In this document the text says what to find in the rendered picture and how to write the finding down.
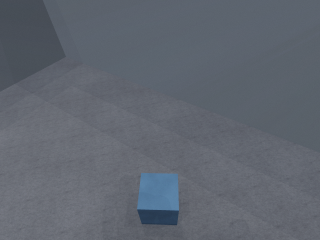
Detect carton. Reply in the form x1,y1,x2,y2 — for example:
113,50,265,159
137,173,179,225

